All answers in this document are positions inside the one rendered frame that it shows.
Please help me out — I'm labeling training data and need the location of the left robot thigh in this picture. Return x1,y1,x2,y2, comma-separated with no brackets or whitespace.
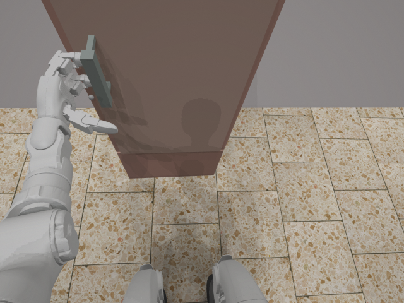
122,269,164,303

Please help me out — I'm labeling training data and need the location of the left robot hand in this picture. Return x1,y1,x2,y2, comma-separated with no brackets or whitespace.
37,50,118,134

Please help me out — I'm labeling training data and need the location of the left robot forearm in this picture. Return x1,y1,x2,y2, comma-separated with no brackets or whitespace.
0,117,73,223

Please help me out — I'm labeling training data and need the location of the handle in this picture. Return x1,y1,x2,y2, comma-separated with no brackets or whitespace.
80,35,112,108

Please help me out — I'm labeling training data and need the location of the robot right shin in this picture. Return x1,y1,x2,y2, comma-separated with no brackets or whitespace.
213,254,233,303

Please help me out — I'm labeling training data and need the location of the cupboard door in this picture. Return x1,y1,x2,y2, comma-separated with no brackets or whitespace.
50,0,278,154

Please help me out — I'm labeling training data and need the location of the left robot upper arm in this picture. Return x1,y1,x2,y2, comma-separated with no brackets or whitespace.
0,208,79,303

